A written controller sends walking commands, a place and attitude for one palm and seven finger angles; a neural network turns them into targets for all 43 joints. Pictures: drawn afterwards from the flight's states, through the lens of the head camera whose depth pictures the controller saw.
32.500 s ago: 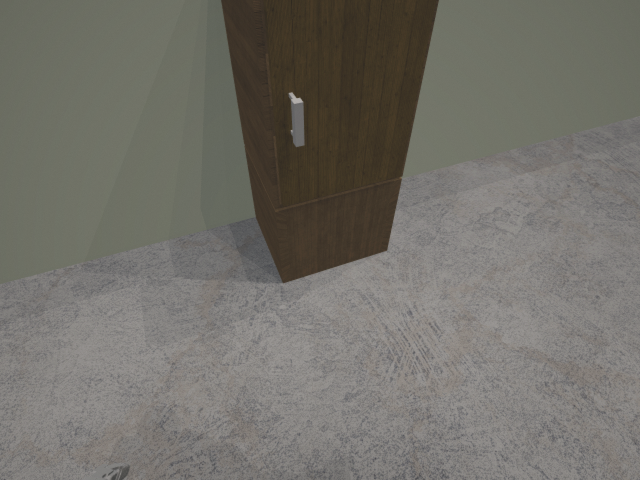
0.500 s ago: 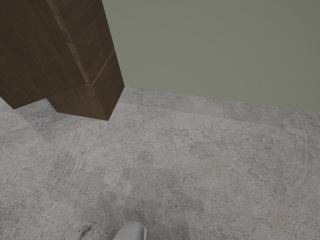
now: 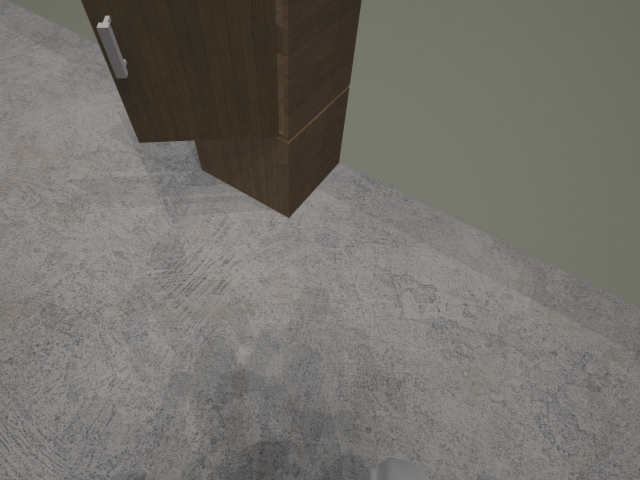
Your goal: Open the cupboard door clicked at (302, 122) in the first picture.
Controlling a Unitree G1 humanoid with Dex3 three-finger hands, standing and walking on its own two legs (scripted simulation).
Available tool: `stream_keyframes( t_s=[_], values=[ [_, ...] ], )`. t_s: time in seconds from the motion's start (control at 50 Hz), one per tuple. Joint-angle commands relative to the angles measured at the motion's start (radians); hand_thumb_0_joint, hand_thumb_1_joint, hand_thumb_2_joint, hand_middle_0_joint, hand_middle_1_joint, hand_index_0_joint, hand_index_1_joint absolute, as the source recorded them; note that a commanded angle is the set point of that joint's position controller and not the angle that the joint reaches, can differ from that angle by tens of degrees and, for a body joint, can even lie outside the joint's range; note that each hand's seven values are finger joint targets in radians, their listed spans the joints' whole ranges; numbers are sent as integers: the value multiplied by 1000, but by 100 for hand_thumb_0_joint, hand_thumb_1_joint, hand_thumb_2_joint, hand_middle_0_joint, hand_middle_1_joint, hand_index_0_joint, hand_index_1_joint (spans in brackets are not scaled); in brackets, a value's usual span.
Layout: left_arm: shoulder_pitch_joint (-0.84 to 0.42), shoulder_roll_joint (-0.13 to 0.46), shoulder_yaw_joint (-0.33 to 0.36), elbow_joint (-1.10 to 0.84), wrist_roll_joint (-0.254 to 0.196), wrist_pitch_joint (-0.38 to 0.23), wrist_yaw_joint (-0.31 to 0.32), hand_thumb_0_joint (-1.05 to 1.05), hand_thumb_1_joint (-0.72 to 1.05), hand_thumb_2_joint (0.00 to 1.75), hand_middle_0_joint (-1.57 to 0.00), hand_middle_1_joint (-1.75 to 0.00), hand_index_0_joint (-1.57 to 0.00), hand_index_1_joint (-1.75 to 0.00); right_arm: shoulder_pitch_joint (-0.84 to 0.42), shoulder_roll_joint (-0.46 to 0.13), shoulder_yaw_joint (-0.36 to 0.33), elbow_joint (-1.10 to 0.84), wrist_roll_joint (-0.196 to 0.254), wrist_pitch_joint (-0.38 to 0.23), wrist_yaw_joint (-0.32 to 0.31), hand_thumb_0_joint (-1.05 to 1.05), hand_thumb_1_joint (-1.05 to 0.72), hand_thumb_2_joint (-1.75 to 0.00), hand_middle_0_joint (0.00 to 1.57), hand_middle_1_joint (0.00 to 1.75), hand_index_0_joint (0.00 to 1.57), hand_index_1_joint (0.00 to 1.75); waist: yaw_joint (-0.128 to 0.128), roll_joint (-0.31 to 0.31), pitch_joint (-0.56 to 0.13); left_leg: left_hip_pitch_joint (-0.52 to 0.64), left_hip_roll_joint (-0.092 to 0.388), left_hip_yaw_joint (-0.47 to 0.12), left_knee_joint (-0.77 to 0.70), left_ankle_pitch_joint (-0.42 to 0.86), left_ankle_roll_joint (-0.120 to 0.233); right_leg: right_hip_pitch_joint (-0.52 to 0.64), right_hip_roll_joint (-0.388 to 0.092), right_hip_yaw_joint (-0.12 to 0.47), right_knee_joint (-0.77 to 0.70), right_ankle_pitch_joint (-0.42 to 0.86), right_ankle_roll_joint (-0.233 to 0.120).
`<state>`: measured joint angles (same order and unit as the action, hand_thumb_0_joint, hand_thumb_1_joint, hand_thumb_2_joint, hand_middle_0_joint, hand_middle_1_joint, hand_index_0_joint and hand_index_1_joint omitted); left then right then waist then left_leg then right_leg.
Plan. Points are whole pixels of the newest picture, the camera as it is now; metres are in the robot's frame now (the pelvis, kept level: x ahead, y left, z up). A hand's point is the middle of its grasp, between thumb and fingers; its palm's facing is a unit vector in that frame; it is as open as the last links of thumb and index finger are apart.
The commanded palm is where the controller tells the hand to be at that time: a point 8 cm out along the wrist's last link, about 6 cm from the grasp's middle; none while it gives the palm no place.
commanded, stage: turn to face it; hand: left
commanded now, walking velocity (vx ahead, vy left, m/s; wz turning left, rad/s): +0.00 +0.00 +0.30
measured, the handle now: (114, 47) +0.96 +0.55 -0.04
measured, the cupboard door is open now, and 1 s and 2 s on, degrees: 41 41 41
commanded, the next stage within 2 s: take the last steps up to it in 0.24 s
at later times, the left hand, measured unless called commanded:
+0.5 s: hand out of the picture +0.01 +0.16 -0.17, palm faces +0.24 -0.95 -0.21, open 7.3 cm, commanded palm none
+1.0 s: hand (159, 452) +0.16 +0.23 -0.16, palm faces +0.22 -0.96 -0.17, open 7.4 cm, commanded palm none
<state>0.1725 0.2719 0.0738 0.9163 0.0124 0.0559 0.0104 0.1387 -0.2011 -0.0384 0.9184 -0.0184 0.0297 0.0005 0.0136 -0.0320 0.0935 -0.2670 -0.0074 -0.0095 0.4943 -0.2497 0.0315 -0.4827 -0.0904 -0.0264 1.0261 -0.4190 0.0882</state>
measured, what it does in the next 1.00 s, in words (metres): walks ahead: right foot, then left foot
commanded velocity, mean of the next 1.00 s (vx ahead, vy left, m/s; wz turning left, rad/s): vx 0.20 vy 0.07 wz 0.15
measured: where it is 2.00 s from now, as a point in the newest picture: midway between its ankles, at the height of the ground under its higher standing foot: (263, 381)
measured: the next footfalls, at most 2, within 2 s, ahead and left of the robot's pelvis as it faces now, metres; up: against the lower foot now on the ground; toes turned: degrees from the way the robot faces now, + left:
right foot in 0.18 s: +0.04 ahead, -0.15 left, +0.00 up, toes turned -1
left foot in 0.60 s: +0.04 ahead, +0.10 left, +0.00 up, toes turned +17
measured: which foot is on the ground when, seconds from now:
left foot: down 0.00-0.18, up 0.20-0.58, down 0.60-1.00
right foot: up 0.00-0.16, down 0.18-0.60, up 0.62-1.00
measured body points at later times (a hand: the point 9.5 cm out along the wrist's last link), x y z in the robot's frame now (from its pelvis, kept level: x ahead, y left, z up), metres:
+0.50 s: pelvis +0.01 -0.03 +0.00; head +0.05 -0.02 +0.45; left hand +0.00 +0.21 -0.15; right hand +0.12 -0.27 -0.15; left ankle -0.02 +0.08 -0.70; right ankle +0.00 -0.14 -0.74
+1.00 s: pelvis +0.11 +0.04 +0.00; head +0.14 +0.04 +0.45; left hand +0.15 +0.28 -0.15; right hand +0.08 -0.18 -0.15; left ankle +0.00 +0.09 -0.74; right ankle +0.22 -0.06 -0.70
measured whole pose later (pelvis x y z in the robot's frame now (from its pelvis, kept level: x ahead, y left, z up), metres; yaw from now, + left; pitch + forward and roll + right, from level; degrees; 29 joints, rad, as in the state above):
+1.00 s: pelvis +0.11 +0.04 +0.00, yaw +13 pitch +0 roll +1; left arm 0.13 0.18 0.04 1.00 0.02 0.01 -0.02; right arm 0.42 -0.12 -0.01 1.12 -0.02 -0.04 -0.01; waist -0.03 -0.02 0.06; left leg 0.02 -0.07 0.08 0.28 -0.30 0.07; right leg -0.52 -0.10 -0.09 0.79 -0.23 0.02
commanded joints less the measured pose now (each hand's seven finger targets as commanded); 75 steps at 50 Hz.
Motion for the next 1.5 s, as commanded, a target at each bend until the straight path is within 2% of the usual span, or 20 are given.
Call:
stream_keyframes(
  t_s=[0.0,0.12,0.16,0.22,0.34,0.46,0.54,0.56,0.58,0.6,0.66,0.74,0.98,1.04,1.06,1.1,1.14,1.22,1.42,1.48],
  values=[
    [-16,35,-2,-75,2,-24,-1,0,90,90,-20,-30,-20,-30,53,-207,-54,-43,-9,-12,-15,0,-90,-90,20,30,20,30,-38,188,-126,99,226,-194,-136,410,134,55,31,-20,-142,-14,-8],
    [113,61,7,-35,-1,-58,8,0,90,90,-20,-30,-20,-30,15,-168,-54,-41,5,-7,-13,0,-90,-90,20,30,20,30,24,125,-162,-49,140,-195,28,280,47,408,26,-6,-622,252,-40],
    [140,186,23,-33,17,-68,17,0,90,90,-20,-30,-20,-30,15,-98,-44,-72,13,-2,-3,0,-90,-90,20,30,20,30,38,-238,-150,-246,-53,-15,420,-372,-53,434,-381,339,-736,471,-231],
    [47,91,6,-45,7,-72,24,0,90,90,-20,-30,-20,-30,7,-115,-53,-17,3,21,-2,0,-90,-90,20,30,20,30,-4,-183,-65,-287,10,-59,705,-245,-65,346,-258,190,-704,561,-247],
    [117,75,9,-12,12,-82,24,0,90,90,-20,-30,-20,-30,-10,-49,-30,20,6,15,7,0,-90,-90,20,30,20,30,21,-121,-108,-212,11,32,441,-208,-88,445,-218,45,-672,682,-219],
    [190,122,32,50,19,-93,8,0,90,90,-20,-30,-20,-30,-64,-53,-23,-3,3,-10,22,0,-90,-90,20,30,20,30,60,-138,-74,-194,26,71,245,-228,-66,465,-303,114,-726,350,-246],
    [108,122,36,53,11,-83,-4,0,90,90,-20,-30,-20,-30,82,-69,-24,38,-1,-29,19,0,-90,-90,20,30,20,30,-30,-79,-66,156,-11,134,-59,-59,-37,211,-228,-7,-624,99,-159],
    [85,83,29,36,5,-76,-12,0,90,90,-20,-30,-20,-30,169,-135,-39,60,-5,-36,10,0,-90,-90,20,30,20,30,-76,87,-92,315,89,-22,-135,-132,19,46,-146,-78,-448,8,-111],
    [49,16,13,-5,4,-75,-22,0,90,90,-20,-30,-20,-30,264,-230,-65,71,-18,-34,4,0,-90,-90,20,30,20,30,-116,380,-90,403,330,-357,-236,-188,122,-167,-4,-183,-136,-175,-57],
    [-56,20,1,-38,15,-74,-15,0,90,90,-20,-30,-20,-30,328,-235,-59,88,-17,-32,-9,0,-90,-90,20,30,20,30,-152,310,-57,318,393,-443,-301,-188,202,-229,-6,-78,31,-206,-76],
    [-24,13,1,9,16,-74,-27,0,90,90,-20,-30,-20,-30,204,-141,-25,50,-10,-56,-24,0,-90,-90,20,30,20,30,-56,163,16,162,303,-305,-336,-155,178,-208,-50,7,147,8,-87],
    [55,-5,-9,54,16,-70,-29,0,90,90,-20,-30,-20,-30,223,-108,-11,77,1,-87,-24,0,-90,-90,20,30,20,30,-14,119,-42,221,229,-129,-320,174,157,-165,-39,-16,83,140,-67],
    [-161,-45,-25,-26,10,-83,-32,0,90,90,-20,-30,-20,-30,380,-75,-3,194,-10,-94,-29,0,-90,-90,20,30,20,30,-57,110,43,238,246,-66,-266,376,159,-40,12,-74,-308,162,-95],
    [-8,-31,-11,14,10,-94,-31,0,90,90,-20,-30,-20,-30,364,-77,-2,213,-4,-93,-34,0,-90,-90,20,30,20,30,23,72,-31,184,188,-17,-62,526,113,252,73,-109,-465,212,-123],
    [143,10,4,57,11,-105,-25,0,90,90,-20,-30,-20,-30,346,-76,-5,206,7,-98,-31,0,-90,-90,20,30,20,30,88,38,-111,69,141,15,120,509,76,500,31,-45,-504,266,-154],
    [367,158,38,125,3,-109,-5,0,90,90,-20,-30,-20,-30,341,-45,-12,150,18,-101,-25,0,-90,-90,20,30,20,30,123,-189,-249,-322,-42,77,711,-346,-8,791,-432,547,-698,402,-366],
    [200,69,18,85,-4,-110,6,0,90,90,-20,-30,-20,-30,203,-33,-22,130,6,-82,-16,0,-90,-90,20,30,20,30,74,-68,-73,-384,72,-43,800,-182,-8,492,-365,434,-784,212,-311],
    [120,-36,-10,86,5,-137,5,0,90,90,-20,-30,-20,-30,266,36,-12,164,-9,-47,1,0,-90,-90,20,30,20,30,-21,-76,-45,-263,122,11,607,-18,-54,283,-223,91,-838,333,-225],
    [178,50,7,145,14,-139,-5,0,90,90,-20,-30,-20,-30,7,4,-18,42,-4,-67,36,0,-90,-90,20,30,20,30,25,-124,-17,-201,76,98,148,35,-62,372,-222,26,-788,387,-219],
    [173,55,10,155,12,-124,-5,0,90,90,-20,-30,-20,-30,57,-33,-24,55,-8,-76,30,0,-90,-90,20,30,20,30,-23,-84,-14,23,28,146,12,63,-45,275,-191,-4,-686,346,-183]
  ],
)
